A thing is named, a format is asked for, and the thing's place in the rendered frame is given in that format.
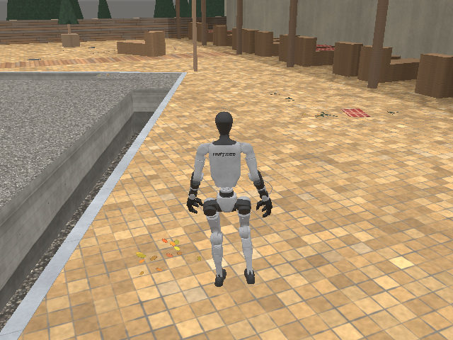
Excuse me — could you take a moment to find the left robot forearm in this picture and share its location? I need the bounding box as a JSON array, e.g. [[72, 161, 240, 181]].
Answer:
[[188, 172, 200, 200]]

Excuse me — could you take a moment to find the left robot thigh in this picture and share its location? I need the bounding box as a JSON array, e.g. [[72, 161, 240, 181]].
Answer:
[[203, 198, 223, 245]]

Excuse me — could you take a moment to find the robot head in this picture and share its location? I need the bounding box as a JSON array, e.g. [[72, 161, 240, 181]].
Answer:
[[212, 112, 236, 145]]

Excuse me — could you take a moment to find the right robot upper arm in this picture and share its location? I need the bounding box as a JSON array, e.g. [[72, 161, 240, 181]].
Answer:
[[239, 142, 260, 181]]

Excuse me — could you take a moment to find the left robot hand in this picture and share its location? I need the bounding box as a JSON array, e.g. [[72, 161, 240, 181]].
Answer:
[[187, 198, 203, 214]]

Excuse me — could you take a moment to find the right robot forearm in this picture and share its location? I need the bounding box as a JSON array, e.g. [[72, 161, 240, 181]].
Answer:
[[253, 170, 270, 202]]

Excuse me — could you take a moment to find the left robot upper arm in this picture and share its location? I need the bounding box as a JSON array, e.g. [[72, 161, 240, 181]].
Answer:
[[193, 143, 210, 182]]

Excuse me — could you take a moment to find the right robot hand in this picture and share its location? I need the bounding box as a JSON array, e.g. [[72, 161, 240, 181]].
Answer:
[[256, 198, 273, 217]]

